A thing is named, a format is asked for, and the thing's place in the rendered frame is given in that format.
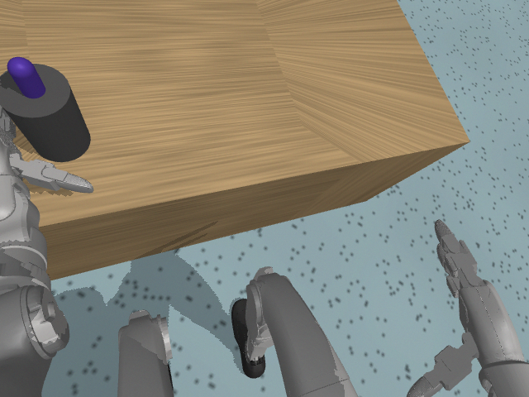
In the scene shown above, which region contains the right robot arm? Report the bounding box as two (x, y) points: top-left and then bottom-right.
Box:
(479, 361), (529, 397)

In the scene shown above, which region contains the right robot foot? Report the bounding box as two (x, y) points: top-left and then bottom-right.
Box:
(231, 299), (265, 379)

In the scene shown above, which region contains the left robot hand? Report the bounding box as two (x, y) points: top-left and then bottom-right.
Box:
(0, 105), (93, 193)

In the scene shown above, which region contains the left robot arm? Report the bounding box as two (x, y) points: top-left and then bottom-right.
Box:
(0, 175), (69, 397)

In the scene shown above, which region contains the right robot hand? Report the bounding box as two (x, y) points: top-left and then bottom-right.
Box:
(407, 219), (525, 397)

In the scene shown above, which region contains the bottle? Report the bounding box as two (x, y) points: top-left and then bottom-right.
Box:
(0, 57), (91, 162)

